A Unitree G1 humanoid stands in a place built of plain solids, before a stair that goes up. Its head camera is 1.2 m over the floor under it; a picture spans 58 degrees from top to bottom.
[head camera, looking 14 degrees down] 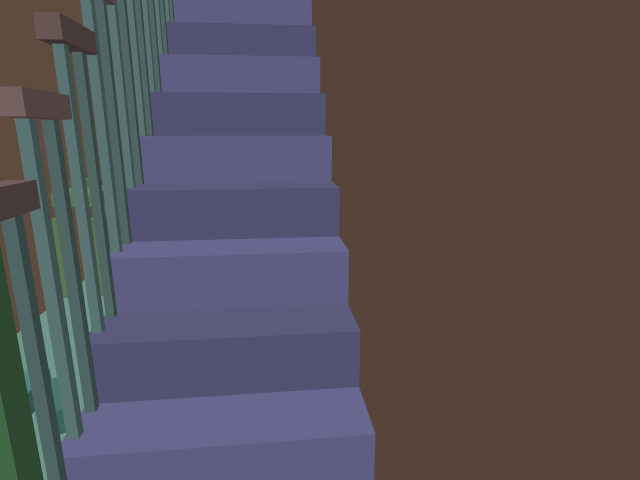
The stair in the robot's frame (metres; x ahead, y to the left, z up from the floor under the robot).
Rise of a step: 0.20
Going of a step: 0.23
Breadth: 0.85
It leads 6 degrees to the left of straight ahead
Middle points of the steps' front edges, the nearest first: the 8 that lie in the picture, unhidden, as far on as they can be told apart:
0.98 0.27 0.39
1.21 0.29 0.59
1.43 0.32 0.79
1.66 0.34 0.99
1.89 0.37 1.18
2.12 0.39 1.38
2.35 0.42 1.58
2.58 0.44 1.78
